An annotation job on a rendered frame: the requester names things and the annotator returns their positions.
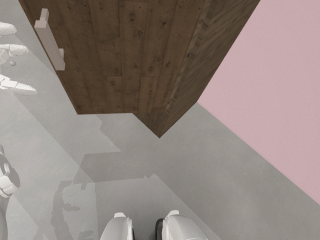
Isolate robot left hand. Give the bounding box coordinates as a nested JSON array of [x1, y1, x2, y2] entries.
[[0, 22, 38, 97]]

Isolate cupboard door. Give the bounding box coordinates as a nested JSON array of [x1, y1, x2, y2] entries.
[[18, 0, 206, 115]]

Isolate robot shin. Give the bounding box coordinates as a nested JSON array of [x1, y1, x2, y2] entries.
[[162, 210, 179, 240], [114, 212, 126, 218]]

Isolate left robot upper arm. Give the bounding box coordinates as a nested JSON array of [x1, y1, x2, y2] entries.
[[0, 153, 21, 240]]

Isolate robot right shin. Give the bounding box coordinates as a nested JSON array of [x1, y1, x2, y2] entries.
[[162, 210, 179, 240]]

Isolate handle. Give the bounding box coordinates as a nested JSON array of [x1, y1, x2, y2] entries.
[[34, 8, 66, 71]]

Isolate robot left shin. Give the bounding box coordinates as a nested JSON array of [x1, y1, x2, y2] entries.
[[114, 212, 126, 218]]

